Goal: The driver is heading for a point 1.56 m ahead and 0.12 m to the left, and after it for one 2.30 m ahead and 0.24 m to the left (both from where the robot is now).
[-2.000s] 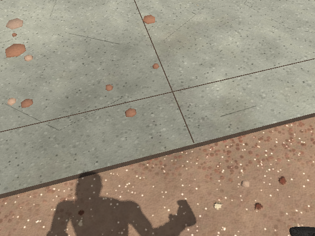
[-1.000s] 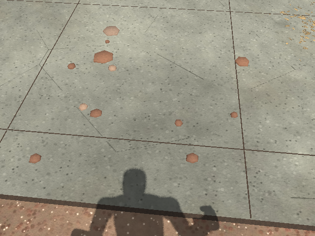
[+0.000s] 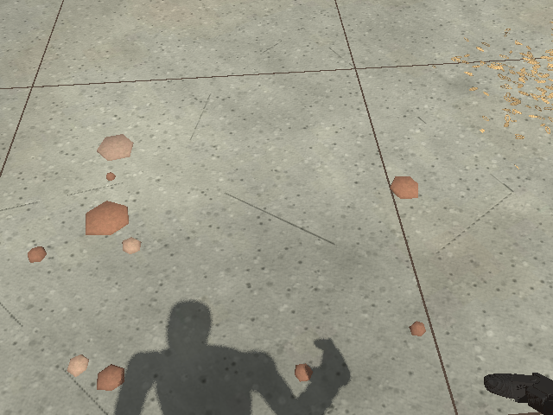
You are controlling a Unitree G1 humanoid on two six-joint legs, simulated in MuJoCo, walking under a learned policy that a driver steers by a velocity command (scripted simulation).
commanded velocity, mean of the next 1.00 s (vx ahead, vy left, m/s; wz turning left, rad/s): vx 0.50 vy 0.00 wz -0.01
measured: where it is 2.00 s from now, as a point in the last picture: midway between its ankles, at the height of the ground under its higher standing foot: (292, 218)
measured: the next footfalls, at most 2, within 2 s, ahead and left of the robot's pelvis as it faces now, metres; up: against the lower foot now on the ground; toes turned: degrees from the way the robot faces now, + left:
left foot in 0.02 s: +0.17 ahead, +0.13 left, +0.00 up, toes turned -5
right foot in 0.52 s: +0.41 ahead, -0.17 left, +0.00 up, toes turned -12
